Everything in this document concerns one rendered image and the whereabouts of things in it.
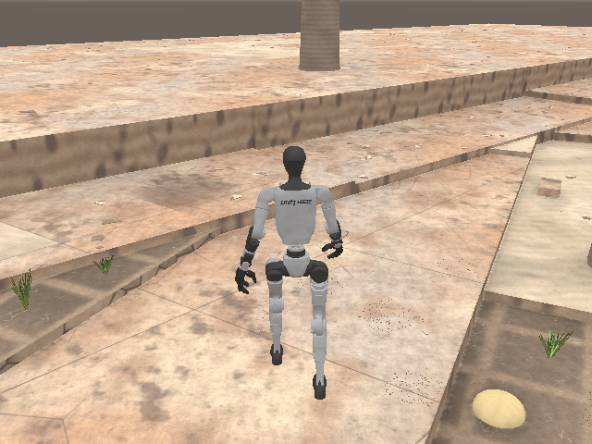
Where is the humanoid robot torso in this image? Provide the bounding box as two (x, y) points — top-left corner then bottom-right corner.
(274, 181), (316, 278)

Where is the robot right forearm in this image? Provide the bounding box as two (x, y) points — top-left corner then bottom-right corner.
(329, 219), (343, 248)

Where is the left robot hand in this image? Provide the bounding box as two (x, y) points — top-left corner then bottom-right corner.
(235, 268), (256, 294)

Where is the right robot upper arm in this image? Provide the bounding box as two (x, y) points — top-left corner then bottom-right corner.
(314, 185), (339, 234)

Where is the robot right thigh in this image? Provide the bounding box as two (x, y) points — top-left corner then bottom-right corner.
(309, 259), (328, 336)

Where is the robot left forearm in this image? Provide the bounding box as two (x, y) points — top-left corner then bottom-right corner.
(239, 225), (260, 271)

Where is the right robot hand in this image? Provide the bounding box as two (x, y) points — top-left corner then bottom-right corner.
(322, 242), (343, 259)

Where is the left robot upper arm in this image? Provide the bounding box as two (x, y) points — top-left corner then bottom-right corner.
(251, 187), (276, 240)

